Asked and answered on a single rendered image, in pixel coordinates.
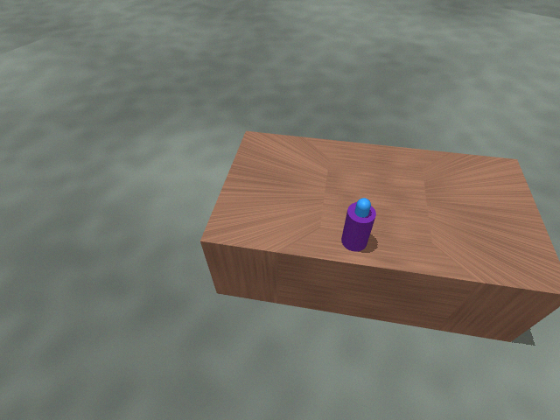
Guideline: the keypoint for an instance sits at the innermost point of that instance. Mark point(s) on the bottle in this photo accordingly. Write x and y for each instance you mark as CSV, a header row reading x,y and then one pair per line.
x,y
360,218

